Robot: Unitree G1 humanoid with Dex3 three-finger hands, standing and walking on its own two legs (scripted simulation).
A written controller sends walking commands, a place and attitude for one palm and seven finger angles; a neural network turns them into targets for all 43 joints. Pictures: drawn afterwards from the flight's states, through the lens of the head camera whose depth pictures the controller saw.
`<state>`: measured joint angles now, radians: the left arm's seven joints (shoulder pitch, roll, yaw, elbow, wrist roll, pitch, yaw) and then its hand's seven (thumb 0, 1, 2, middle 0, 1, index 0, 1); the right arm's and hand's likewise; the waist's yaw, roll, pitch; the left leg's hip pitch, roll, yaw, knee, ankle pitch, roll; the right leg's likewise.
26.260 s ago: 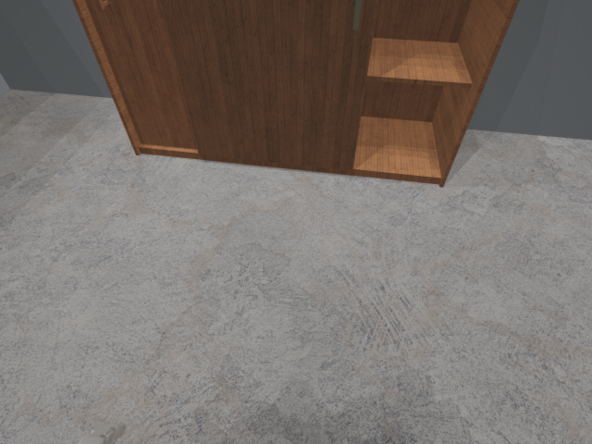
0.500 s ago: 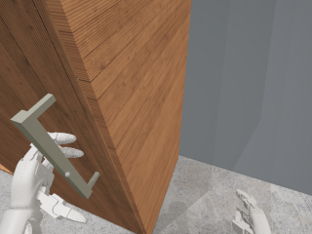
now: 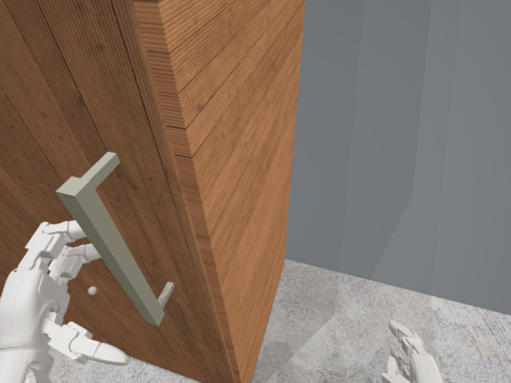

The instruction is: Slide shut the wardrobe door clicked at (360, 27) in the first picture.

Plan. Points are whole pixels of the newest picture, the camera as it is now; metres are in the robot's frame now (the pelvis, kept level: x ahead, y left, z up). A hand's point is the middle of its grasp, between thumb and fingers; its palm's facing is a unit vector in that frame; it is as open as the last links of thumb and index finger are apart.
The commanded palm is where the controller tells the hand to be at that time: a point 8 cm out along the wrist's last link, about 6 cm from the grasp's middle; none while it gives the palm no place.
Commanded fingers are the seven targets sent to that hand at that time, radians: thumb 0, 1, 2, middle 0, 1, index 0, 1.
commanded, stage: slip the hand off the handle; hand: left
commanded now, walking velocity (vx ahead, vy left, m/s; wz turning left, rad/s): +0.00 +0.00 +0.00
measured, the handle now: (135, 255) +0.23 +0.18 +0.15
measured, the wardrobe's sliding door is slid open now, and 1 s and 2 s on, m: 0.00 0.00 0.00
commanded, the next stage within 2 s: draw the hand back to the body in 0.84 s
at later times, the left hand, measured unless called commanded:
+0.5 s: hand (69, 352) +0.12 +0.21 +0.14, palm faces +0.29 -0.94 -0.17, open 14.7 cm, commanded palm +0.06 +0.27 +0.15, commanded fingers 0.00 -0.55 0.20 -0.25 -1.15 -0.25 -1.15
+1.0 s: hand (45, 354) +0.12 +0.24 +0.13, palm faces +0.24 -0.95 -0.17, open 14.7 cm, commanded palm +0.06 +0.28 +0.15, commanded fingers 0.00 -0.55 0.20 -0.25 -1.15 -0.25 -1.15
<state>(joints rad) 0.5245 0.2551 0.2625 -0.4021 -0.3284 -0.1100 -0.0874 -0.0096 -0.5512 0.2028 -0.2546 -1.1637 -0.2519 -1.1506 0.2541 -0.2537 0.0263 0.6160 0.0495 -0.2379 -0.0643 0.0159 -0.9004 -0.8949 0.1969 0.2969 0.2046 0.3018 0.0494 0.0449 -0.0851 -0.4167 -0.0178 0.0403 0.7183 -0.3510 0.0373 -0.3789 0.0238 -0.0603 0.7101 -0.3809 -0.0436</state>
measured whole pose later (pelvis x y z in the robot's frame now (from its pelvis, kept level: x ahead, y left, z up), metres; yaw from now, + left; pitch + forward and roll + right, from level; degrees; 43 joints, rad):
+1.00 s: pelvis +0.01 -0.01 +0.00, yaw +1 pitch +3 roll -1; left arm 0.79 0.30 0.39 -0.42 -0.43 -0.23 -0.26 -0.01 -0.55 0.20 -0.25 -1.15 -0.25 -1.15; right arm 0.23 -0.24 0.00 0.60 0.09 -0.30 -0.09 0.02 -0.90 -0.90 0.20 0.30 0.20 0.30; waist 0.09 0.05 -0.10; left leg -0.44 0.00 0.01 0.77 -0.38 0.02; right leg -0.38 0.04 -0.09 0.72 -0.40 -0.05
